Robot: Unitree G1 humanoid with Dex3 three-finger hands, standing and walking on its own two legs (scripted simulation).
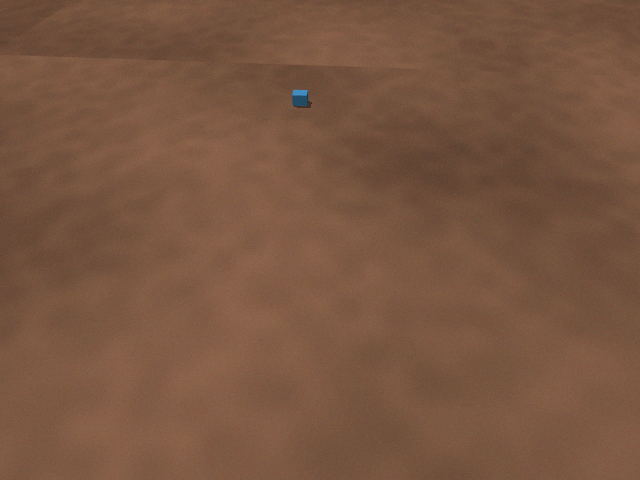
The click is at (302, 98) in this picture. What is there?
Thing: small box
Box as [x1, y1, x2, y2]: [292, 90, 307, 105]
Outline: 293,90 293,105 306,105 307,90
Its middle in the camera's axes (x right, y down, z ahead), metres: -0.11 -0.91 +2.43
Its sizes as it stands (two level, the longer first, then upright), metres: 0.089 0.070 0.069
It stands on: the floor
